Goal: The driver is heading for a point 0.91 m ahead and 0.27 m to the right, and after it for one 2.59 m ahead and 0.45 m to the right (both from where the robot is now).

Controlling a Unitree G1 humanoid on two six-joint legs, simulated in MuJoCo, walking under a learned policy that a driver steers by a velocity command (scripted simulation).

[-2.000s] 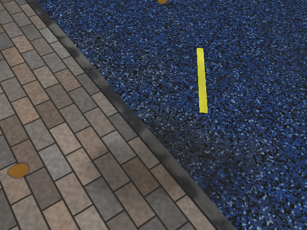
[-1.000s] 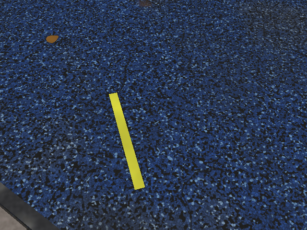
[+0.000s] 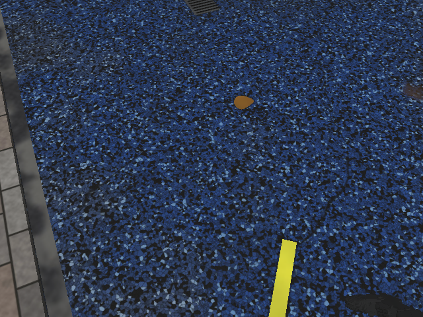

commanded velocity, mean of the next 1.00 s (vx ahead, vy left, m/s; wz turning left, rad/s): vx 0.50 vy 0.00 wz -0.45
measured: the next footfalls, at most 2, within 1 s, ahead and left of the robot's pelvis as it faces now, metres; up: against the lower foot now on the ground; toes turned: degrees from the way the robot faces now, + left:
right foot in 0.52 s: +0.40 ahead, -0.13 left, +0.00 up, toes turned -20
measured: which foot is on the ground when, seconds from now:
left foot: down 0.00-0.54, up 0.56-1.00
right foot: down 0.00-0.00, up 0.02-0.50, down 0.52-1.00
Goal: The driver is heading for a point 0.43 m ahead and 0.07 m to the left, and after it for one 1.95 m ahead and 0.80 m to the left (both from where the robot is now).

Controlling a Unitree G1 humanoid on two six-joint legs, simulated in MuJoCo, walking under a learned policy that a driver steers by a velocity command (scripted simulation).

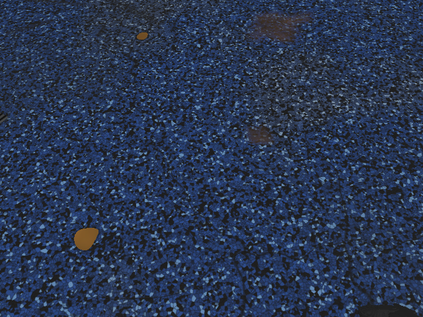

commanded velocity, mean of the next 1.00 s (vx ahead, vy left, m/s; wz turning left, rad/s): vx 0.28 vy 0.00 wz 0.15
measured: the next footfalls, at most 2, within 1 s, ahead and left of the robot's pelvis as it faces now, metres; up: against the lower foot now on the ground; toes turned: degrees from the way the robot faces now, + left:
left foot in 0.06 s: +0.20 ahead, +0.12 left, +0.00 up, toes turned -2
right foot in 0.54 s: +0.43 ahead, -0.09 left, +0.00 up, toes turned -2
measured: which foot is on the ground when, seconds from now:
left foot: up 0.00-0.04, down 0.06-0.56, up 0.58-0.96, down 0.98-1.00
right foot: down 0.00-0.06, up 0.08-0.52, down 0.54-0.98, up 1.00-1.00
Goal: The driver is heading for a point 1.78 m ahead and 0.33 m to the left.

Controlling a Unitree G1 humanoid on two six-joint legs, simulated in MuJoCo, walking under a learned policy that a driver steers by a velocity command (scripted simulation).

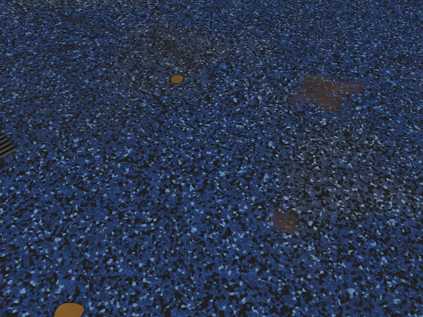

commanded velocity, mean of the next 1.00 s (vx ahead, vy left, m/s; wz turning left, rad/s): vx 0.01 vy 0.00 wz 0.45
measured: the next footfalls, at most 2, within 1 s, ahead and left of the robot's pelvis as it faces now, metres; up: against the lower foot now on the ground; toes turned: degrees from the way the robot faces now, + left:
right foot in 0.48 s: +0.07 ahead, -0.10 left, +0.00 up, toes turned +20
left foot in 0.88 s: -0.04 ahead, +0.09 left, +0.00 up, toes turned +24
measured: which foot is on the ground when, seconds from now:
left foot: down 0.00-0.48, up 0.50-0.86, down 0.88-1.00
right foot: up 0.00-0.46, down 0.48-0.88, up 0.90-1.00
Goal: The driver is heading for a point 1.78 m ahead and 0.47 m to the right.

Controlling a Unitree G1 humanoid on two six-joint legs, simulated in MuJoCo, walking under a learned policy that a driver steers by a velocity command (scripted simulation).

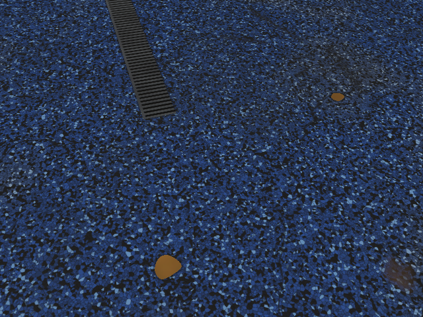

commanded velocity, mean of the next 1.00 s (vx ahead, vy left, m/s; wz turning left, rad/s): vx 0.11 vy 0.00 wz -0.41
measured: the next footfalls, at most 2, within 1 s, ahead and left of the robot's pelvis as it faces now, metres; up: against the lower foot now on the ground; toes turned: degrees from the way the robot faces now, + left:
right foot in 0.30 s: -0.02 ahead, -0.11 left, +0.00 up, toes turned -10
left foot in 0.86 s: +0.11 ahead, +0.05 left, +0.00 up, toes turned -32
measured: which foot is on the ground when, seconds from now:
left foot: down 0.00-0.30, up 0.32-0.84, down 0.86-1.00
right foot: up 0.00-0.28, down 0.30-0.86, up 0.88-1.00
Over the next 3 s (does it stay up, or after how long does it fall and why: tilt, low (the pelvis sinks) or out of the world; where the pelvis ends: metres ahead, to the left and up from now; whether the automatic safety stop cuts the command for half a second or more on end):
stays up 1.09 -0.26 -0.01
